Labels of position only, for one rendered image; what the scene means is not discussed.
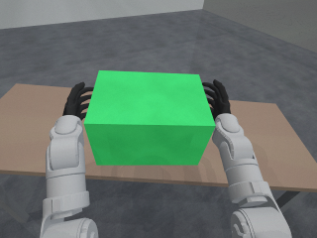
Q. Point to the carton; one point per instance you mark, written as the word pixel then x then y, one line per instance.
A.
pixel 139 118

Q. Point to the right robot upper arm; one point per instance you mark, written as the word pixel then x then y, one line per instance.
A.
pixel 258 222

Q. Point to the robot right hand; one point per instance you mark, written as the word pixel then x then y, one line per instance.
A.
pixel 220 102

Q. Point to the robot left forearm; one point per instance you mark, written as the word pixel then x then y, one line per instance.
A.
pixel 65 172

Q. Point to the robot left hand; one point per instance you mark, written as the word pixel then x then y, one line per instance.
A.
pixel 73 104

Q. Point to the robot right forearm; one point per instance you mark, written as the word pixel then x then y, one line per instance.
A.
pixel 246 184

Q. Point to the left robot upper arm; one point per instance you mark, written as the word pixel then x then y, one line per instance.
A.
pixel 77 228

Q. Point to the table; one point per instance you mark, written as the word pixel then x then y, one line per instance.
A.
pixel 29 111

